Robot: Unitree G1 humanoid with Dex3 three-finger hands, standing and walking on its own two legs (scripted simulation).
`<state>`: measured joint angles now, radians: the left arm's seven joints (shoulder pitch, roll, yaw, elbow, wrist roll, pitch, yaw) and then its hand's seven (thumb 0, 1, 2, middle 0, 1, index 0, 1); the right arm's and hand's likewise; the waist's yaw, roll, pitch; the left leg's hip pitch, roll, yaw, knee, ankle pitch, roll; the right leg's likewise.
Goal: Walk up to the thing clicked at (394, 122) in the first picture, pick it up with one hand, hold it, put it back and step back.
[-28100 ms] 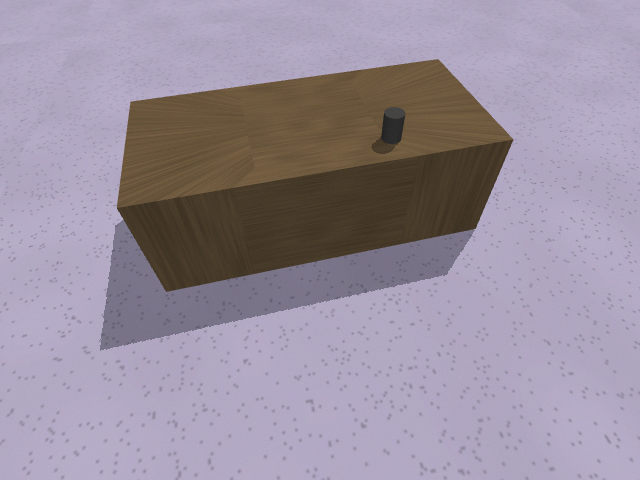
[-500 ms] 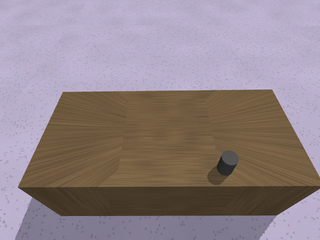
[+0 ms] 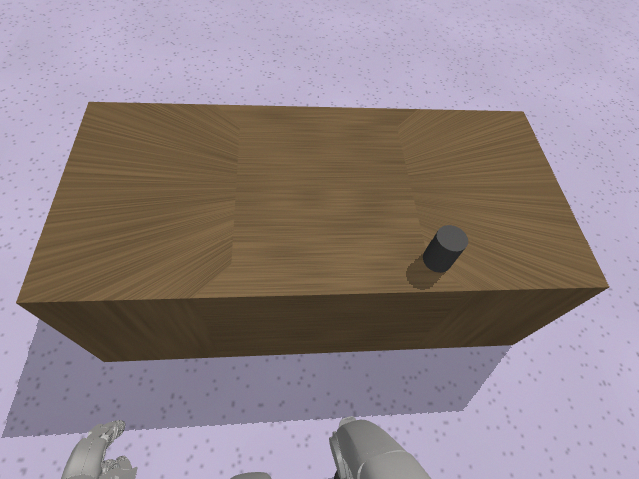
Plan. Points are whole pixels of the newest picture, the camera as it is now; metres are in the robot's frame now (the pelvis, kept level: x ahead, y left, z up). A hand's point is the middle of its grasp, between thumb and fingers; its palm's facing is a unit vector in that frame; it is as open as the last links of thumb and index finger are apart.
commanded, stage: step back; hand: right
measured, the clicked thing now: (444, 249) +0.55 -0.31 -0.27
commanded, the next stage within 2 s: none
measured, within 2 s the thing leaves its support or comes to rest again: neither
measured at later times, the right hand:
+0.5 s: hand out of the picture +0.01 -0.28 -0.15, palm faces +0.00 +0.91 -0.41, open 7.4 cm
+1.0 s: hand out of the picture -0.12 -0.30 -0.13, palm faces +0.04 +0.89 -0.45, open 7.4 cm
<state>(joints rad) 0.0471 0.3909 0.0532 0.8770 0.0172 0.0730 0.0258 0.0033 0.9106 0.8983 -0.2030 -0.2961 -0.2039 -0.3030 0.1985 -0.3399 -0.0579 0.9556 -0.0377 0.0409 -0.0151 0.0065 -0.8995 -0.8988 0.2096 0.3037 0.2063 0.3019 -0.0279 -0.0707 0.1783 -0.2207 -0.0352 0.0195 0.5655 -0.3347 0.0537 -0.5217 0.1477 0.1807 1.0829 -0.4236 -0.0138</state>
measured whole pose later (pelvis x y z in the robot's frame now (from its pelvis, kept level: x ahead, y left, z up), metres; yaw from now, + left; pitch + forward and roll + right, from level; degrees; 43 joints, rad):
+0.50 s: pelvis -0.09 -0.01 +0.00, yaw -3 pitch -1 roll +1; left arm 0.11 0.34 0.06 0.76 0.04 0.05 0.01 0.00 0.91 0.90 -0.21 -0.30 -0.21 -0.30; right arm 0.12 -0.40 -0.04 0.86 0.00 0.03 -0.03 0.01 -0.90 -0.90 0.21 0.30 0.21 0.30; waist 0.02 0.00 0.18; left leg -0.35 -0.07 -0.11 0.97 -0.53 -0.02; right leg -0.33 0.04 0.06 0.55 -0.22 -0.03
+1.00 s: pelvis -0.23 -0.02 -0.01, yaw -7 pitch -2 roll +0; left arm 0.22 0.42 0.09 0.83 0.03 0.08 -0.01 0.01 0.91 0.90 -0.20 -0.30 -0.20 -0.30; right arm 0.11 -0.38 -0.05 0.76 -0.03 0.01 -0.01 0.01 -0.90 -0.90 0.21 0.30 0.21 0.30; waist 0.03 -0.04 0.19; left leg -0.39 0.07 0.02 0.60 -0.17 -0.01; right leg -0.28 0.03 0.11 0.82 -0.46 0.04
